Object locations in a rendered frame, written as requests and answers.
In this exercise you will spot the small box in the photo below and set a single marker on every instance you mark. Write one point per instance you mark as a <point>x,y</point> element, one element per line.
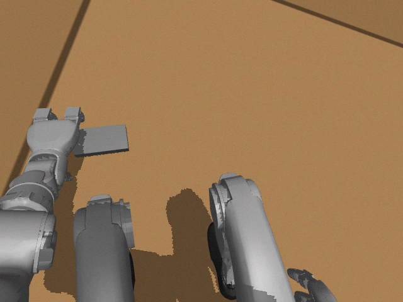
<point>101,140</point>

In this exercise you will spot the left robot arm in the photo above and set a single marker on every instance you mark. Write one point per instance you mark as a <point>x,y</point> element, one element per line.
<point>27,223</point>

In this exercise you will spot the left robot hand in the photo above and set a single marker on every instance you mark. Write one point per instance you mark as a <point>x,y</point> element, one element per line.
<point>47,132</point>

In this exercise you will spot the right robot foot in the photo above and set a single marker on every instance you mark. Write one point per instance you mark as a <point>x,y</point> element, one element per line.
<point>227,290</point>

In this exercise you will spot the right robot hand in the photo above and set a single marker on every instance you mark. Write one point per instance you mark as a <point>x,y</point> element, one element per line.
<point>318,291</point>

